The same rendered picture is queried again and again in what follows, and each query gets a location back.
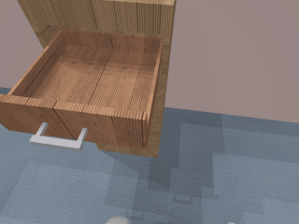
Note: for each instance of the handle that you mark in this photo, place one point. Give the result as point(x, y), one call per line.
point(44, 141)

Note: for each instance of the drawer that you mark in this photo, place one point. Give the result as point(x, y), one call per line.
point(104, 82)

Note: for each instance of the cabinet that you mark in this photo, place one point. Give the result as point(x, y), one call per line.
point(149, 18)

